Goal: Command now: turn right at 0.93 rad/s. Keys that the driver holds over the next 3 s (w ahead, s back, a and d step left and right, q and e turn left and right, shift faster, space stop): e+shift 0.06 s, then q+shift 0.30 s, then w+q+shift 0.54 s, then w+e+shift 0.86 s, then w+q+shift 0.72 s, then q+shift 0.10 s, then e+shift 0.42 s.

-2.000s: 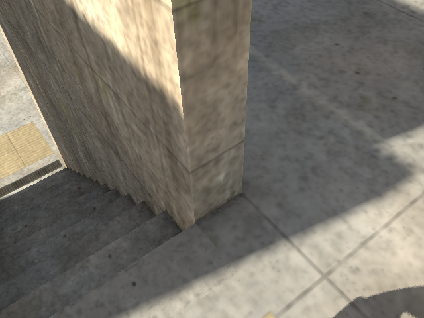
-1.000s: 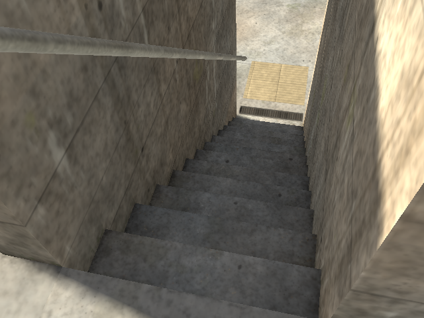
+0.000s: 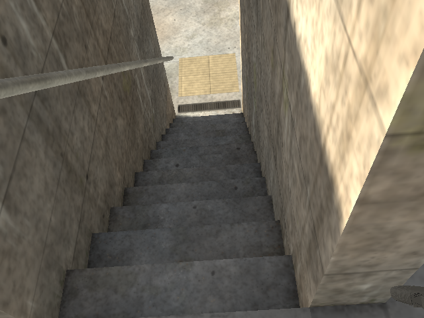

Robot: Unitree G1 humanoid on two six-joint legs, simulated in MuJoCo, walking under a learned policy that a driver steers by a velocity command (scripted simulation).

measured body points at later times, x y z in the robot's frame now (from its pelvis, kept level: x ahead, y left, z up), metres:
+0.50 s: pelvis +0.01 +0.04 -0.01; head +0.05 +0.04 +0.44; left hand +0.15 +0.32 -0.11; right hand +0.17 -0.24 -0.09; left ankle +0.04 +0.17 -0.74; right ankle -0.01 -0.08 -0.72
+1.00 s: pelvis +0.02 +0.06 +0.00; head +0.03 +0.04 +0.45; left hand -0.03 +0.35 -0.09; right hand +0.25 -0.13 -0.11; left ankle -0.06 +0.22 -0.69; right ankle +0.00 -0.07 -0.74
